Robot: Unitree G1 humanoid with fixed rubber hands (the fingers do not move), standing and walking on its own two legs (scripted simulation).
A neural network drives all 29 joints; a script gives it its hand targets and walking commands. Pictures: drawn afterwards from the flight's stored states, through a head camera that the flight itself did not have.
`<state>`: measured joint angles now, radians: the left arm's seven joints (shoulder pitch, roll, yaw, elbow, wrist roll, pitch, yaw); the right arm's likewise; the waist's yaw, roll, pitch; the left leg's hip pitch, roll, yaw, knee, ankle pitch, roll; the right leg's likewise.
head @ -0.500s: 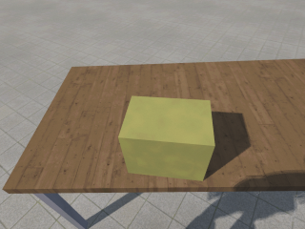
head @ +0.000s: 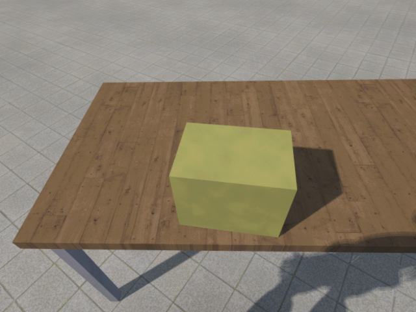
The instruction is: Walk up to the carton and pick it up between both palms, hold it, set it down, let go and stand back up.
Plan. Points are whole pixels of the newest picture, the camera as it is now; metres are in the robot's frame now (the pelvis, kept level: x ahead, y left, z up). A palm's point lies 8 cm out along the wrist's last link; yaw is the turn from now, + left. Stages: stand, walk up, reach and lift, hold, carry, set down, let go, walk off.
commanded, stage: stand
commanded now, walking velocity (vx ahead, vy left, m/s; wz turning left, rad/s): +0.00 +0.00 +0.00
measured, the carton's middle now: (232, 179) +0.42 -0.03 -0.01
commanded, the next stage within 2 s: none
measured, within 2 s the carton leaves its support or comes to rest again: neither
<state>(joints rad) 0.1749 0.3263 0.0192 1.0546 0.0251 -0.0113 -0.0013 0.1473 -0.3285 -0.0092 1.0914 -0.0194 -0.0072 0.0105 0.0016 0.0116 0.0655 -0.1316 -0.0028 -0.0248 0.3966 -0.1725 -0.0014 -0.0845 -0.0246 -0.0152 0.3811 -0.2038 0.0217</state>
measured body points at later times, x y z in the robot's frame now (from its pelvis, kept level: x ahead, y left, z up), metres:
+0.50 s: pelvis -0.01 +0.00 +0.00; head -0.01 -0.01 +0.45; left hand +0.05 +0.29 -0.13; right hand +0.07 -0.30 -0.14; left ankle +0.03 +0.12 -0.74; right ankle +0.01 -0.13 -0.74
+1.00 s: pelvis +0.01 -0.01 +0.00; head +0.02 -0.01 +0.45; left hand +0.08 +0.29 -0.13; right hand +0.09 -0.30 -0.14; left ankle +0.03 +0.12 -0.74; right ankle +0.01 -0.13 -0.74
